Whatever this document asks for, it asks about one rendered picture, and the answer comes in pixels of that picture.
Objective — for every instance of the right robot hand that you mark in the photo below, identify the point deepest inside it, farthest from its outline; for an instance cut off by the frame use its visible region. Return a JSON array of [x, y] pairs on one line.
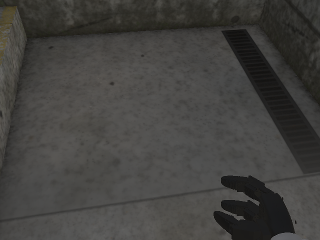
[[261, 222]]

